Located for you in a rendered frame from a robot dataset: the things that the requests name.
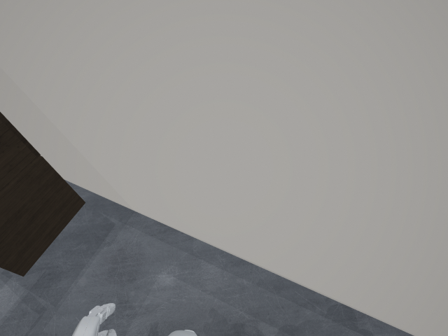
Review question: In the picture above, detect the cupboard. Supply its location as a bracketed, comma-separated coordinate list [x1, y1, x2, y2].
[0, 112, 85, 276]

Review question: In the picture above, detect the robot left hand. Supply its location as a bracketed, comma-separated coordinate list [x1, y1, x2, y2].
[72, 303, 117, 336]

